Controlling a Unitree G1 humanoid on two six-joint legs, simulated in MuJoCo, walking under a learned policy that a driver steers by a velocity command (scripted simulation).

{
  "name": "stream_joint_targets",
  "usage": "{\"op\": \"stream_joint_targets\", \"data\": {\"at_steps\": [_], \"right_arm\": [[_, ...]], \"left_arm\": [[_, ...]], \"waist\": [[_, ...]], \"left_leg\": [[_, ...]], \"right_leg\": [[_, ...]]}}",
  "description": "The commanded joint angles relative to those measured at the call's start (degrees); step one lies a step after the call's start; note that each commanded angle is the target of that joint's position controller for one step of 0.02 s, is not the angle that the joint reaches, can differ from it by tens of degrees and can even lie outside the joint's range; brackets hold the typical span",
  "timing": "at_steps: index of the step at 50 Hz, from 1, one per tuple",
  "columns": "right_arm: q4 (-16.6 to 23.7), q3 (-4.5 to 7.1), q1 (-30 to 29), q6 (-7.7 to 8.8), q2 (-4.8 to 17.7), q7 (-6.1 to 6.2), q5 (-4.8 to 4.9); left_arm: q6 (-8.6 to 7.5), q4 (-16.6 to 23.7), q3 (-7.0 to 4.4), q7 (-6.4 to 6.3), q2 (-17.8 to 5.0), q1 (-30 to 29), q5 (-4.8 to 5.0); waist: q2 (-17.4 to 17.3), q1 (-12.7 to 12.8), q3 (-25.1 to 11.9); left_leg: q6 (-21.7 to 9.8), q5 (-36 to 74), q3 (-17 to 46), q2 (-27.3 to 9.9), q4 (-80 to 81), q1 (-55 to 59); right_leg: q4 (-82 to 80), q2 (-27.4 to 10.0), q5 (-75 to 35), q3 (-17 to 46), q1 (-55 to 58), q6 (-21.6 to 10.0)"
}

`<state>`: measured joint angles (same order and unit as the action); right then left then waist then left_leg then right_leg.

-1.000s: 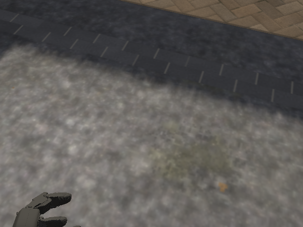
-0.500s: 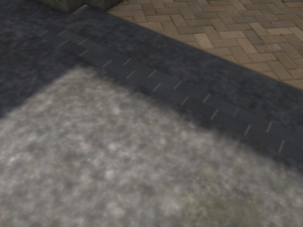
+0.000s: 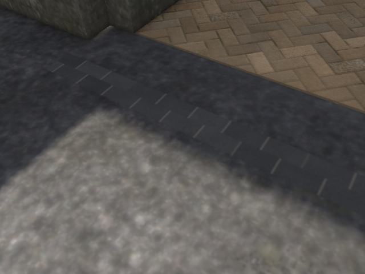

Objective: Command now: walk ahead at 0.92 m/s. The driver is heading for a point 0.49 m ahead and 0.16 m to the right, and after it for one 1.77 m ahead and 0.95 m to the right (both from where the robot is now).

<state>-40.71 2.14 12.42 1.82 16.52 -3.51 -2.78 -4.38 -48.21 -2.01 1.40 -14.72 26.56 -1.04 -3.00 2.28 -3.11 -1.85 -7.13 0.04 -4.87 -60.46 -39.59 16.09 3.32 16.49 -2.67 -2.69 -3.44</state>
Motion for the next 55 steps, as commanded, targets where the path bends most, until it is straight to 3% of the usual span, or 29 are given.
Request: {"op": "stream_joint_targets", "data": {"at_steps": [1, 7, 9, 10, 11, 12, 13, 14, 16, 17, 19, 22, 23, 24, 25, 27, 30, 31, 32, 33, 34, 35, 36, 37, 40, 43, 47, 51, 55], "right_arm": [[6.9, 0.26, -10.8, 0.70, 3.3, -0.36, 0.32], [9.0, -0.94, -18.1, 1.10, 2.1, -0.42, 0.75], [7.7, -0.14, -12.2, 1.14, 4.1, 1.05, 0.59], [5.0, 0.89, -2.3, 1.25, 6.5, 2.10, 0.63], [0.9, 2.01, 11.4, 1.58, 8.9, 3.19, 0.42], [-0.7, 3.84, 18.6, 1.84, 15.0, 4.38, -1.53], [-0.3, 4.22, 17.2, 2.14, 16.7, 3.68, -1.72], [0.1, 3.72, 11.3, 2.12, 12.8, 3.32, -1.16], [-1.2, 2.34, 5.8, 2.99, 6.4, 3.26, -0.48], [-2.1, 1.79, 5.0, 3.50, 4.9, 3.50, -0.17], [-3.6, 0.91, 5.2, 4.76, 2.1, 3.30, 0.89], [-4.7, 0.72, 3.4, 5.92, 1.6, 3.16, 2.11], [-1.4, 1.47, -5.5, 5.78, 3.1, 4.25, 2.73], [-0.2, 1.53, -8.5, 5.43, 4.1, 5.04, 2.85], [-0.1, 1.77, -8.1, 5.11, 5.3, 5.89, 3.04], [-1.0, 2.66, -2.4, 4.58, 9.0, 7.40, 3.76], [1.0, 3.77, -4.7, 2.60, 11.9, 7.29, 5.69], [1.8, 3.64, -6.5, 2.12, 10.9, 6.57, 5.80], [1.8, 2.65, -7.6, 2.09, 7.1, 5.33, 5.71], [3.5, 0.79, -3.4, 2.62, -0.8, 3.83, 2.15], [4.4, 0.44, 9.4, 3.55, 2.2, 3.26, 2.83], [4.9, 1.53, 4.8, 3.94, 9.1, 3.15, 3.41], [6.6, 2.11, -1.7, 3.68, 10.1, 3.64, 3.47], [6.4, 2.17, -3.6, 2.88, 9.5, 4.53, 2.63], [6.8, 2.41, -5.8, 0.85, 7.8, 5.04, 1.86], [7.0, 1.47, -8.2, 0.57, 3.8, 5.22, 1.88], [6.8, 1.88, -11.5, -0.16, 4.1, 5.33, 2.86], [7.2, 2.50, -14.5, 0.97, 4.9, 4.85, 2.96], [4.8, 4.11, -9.3, 2.22, 7.1, 4.02, 3.15]], "left_arm": [[-1.75, 2.1, -1.49, 0.00, -6.8, -0.5, 0.59], [-2.29, -2.1, -1.33, -0.75, -9.0, 2.7, 0.70], [-1.87, -3.2, -1.81, -1.46, -12.3, 2.5, 0.01], [-1.29, -3.6, -2.27, -1.88, -14.1, 1.8, -0.56], [-0.87, -3.1, -2.36, -2.07, -14.4, -1.2, -0.60], [-1.14, -1.0, -0.74, -1.48, -7.3, 2.2, 0.08], [-1.57, 0.9, 0.14, -0.77, -2.5, 4.8, 2.18], [-1.16, 1.2, -1.03, -1.08, -7.6, -1.3, 1.84], [-0.43, 1.4, -0.82, -0.28, -6.3, -6.0, 1.11], [0.51, 1.4, -0.79, 0.07, -5.0, -6.3, 0.26], [2.95, 0.9, -0.76, 0.33, -3.0, -5.0, -0.34], [4.30, 3.9, -0.48, 0.97, -1.0, -10.4, -0.41], [3.41, 5.4, -1.31, -0.01, -2.4, -10.7, 5.16], [2.72, 6.1, -1.12, -0.09, -3.4, -12.5, 5.29], [2.07, 6.8, -1.04, 0.33, -3.3, -14.5, 3.71], [1.67, 8.1, -1.54, 1.72, -3.3, -15.6, 1.83], [3.31, 7.5, -4.32, 2.34, -9.1, -4.5, 2.43], [4.05, 6.4, -6.26, 1.67, -13.1, 3.1, 2.31], [4.50, 5.6, -7.04, 0.40, -14.5, 5.8, 2.61], [4.20, 7.6, -6.73, -0.51, -16.7, -1.0, 1.49], [2.09, 13.2, -5.94, 0.22, -19.0, -6.5, -2.07], [1.90, 16.9, -6.30, 1.07, -17.1, -11.0, -0.85], [1.80, 17.5, -5.69, 1.09, -14.3, -13.9, 1.31], [1.76, 17.7, -4.96, 0.70, -12.1, -15.9, 2.71], [2.90, 18.6, -5.23, -1.05, -11.8, -17.8, 1.85], [4.73, 18.1, -5.99, -3.24, -13.2, -15.1, 2.12], [7.07, 19.4, -6.04, -4.59, -12.9, -16.5, 2.77], [7.58, 20.2, -5.91, -4.09, -11.8, -16.6, 2.18], [7.66, 21.6, -5.33, -3.38, -10.4, -18.8, 2.87]], "waist": [[6.9, 0.0, 11.2], [6.2, 0.0, 11.6], [9.3, -4.1, 5.4], [10.5, -8.9, -0.6], [8.6, -15.9, -6.7], [-1.6, -14.8, -15.9], [-14.5, -9.8, -23.3], [-6.8, -9.4, -13.8], [1.3, -6.0, -0.3], [0.7, -4.0, 3.3], [0.4, -1.1, 6.6], [-2.3, 1.3, 8.7], [-7.0, 1.8, 8.5], [-5.1, 2.2, 8.9], [-2.0, 1.4, 8.8], [0.1, -0.1, 4.7], [-3.5, 5.6, -1.9], [-2.0, 9.6, -5.0], [5.8, 11.0, -2.8], [24.5, 2.3, 2.3], [20.7, -3.8, -15.3], [9.9, -1.2, -17.0], [2.1, -2.3, -7.3], [-2.9, -3.9, -4.5], [0.0, -5.0, -1.5], [1.5, -3.5, -5.2], [7.1, -1.9, -5.7], [12.0, -0.1, -3.1], [11.7, -2.4, -3.5]], "left_leg": [[0.9, 6.3, -1.3, -1.0, 8.6, -9.9], [-4.0, 8.2, -6.4, 3.0, 25.3, 4.4], [-5.1, 0.9, -6.5, 7.6, 25.5, 15.5], [-5.8, -4.2, -5.4, 9.2, 25.2, 26.4], [-6.3, -4.1, -2.7, 6.6, 27.7, 43.5], [-7.1, -29.0, 14.2, -8.4, 29.7, 60.5], [-9.3, -49.4, 44.2, -20.3, 42.3, 65.4], [-7.9, -48.2, 43.2, -18.5, 47.2, 57.3], [-6.4, -26.8, 25.0, -15.1, 48.2, 40.9], [-5.4, -16.2, 17.4, -13.1, 49.2, 35.3], [-4.8, 7.0, 6.6, -12.3, 49.1, 29.4], [-3.6, 33.4, -7.5, -9.0, 48.5, 27.1], [-2.8, 30.1, -10.1, -5.5, 49.2, 27.5], [-2.6, 27.8, -13.1, -3.7, 49.6, 25.2], [-2.4, 26.9, -15.6, -2.4, 48.2, 23.4], [-1.6, 37.9, -15.7, -3.4, 42.8, 28.3], [-0.3, 51.8, -14.4, -6.3, 27.2, 33.1], [0.1, 47.4, -13.2, -6.5, 15.4, 30.5], [2.9, 17.6, -12.7, -1.2, -2.1, 24.2], [5.7, -32.1, -9.5, 10.7, -24.5, 7.5], [6.5, -32.3, 6.1, 13.3, -35.3, 0.5], [4.5, -27.2, 10.5, 10.7, -32.9, 0.3], [3.6, -22.8, 10.0, 8.9, -26.2, -2.3], [3.8, -19.9, 10.1, 6.6, -21.4, -0.7], [5.4, -17.7, 9.6, 5.5, -8.0, 7.3], [7.7, -13.1, 8.3, 7.8, 2.3, 8.0], [8.3, -5.4, 9.3, 9.2, 11.4, 9.1], [7.0, -5.7, 10.3, 9.9, 21.0, 12.0], [3.9, 3.8, 9.9, 6.8, 40.7, 25.9]], "right_leg": [[-14.8, -12.7, -1.2, 11.2, -1.5, -7.1], [-15.4, -14.6, -36.5, 4.1, 5.2, -6.2], [-3.0, -16.0, -65.0, 4.2, 8.7, -5.4], [8.7, -16.2, -70.1, 4.5, 7.4, -4.8], [25.2, -13.8, -60.4, 3.8, -1.8, -4.0], [47.1, -8.0, -32.8, 2.4, -18.0, -4.0], [62.7, -0.1, 7.7, 7.3, -31.3, -3.7], [65.9, -3.2, 3.2, 8.9, -37.2, -4.9], [60.6, -8.5, -3.5, 7.6, -36.0, -4.4], [58.8, -9.6, -3.6, 7.5, -33.9, -3.4], [57.0, -10.7, -1.7, 6.1, -30.9, -1.4], [50.1, -9.3, -7.7, 1.7, -32.5, -0.1], [46.5, -9.9, -10.5, 3.6, -33.3, 0.9], [38.7, -8.8, -14.8, 1.3, -30.6, 1.5], [30.7, -7.3, -20.6, -1.5, -25.9, 2.1], [23.1, -3.0, -27.6, -5.7, -19.6, 2.2], [22.7, 0.9, -21.5, -6.3, -8.4, -1.3], [21.8, 1.2, -20.7, -4.2, 0.4, -3.8], [14.5, -0.4, -26.9, -0.3, 5.9, -6.2], [17.4, -6.5, -59.0, 15.9, 8.8, -12.2], [9.2, -20.7, -48.8, 46.1, 17.3, -25.7], [2.0, -21.1, -25.2, 50.1, 14.9, -24.6], [-0.3, -18.0, -12.8, 46.0, 6.7, -21.1], [-0.6, -16.1, -9.6, 42.8, 0.4, -18.1], [1.3, -8.8, -24.3, 31.3, -11.3, -14.0], [5.5, -6.2, -36.4, 27.9, -10.1, -12.0], [6.2, -3.8, -19.2, 29.8, -10.3, -7.6], [8.0, -3.5, -13.2, 34.5, -9.6, -6.5], [15.8, -0.3, -6.1, 36.5, -11.8, -3.1]]}}
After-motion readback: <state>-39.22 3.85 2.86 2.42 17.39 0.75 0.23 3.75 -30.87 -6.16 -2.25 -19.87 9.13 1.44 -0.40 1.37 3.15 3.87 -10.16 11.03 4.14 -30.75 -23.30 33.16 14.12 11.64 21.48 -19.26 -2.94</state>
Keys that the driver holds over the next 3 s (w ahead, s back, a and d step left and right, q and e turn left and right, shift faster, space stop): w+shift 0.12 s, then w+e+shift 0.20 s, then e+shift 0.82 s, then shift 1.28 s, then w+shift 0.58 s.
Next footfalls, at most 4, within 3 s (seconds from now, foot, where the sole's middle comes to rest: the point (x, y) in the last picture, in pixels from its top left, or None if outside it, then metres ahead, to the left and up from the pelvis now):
0.22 left None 0.39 0.12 -0.78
0.64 right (230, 233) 0.69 -0.09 -0.78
1.12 left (202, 197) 0.86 0.02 -0.78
1.52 right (225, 251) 0.62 -0.07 -0.78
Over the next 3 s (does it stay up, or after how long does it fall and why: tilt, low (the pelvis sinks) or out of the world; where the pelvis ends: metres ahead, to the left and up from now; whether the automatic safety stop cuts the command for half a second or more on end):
stays up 0.89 -0.16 0.00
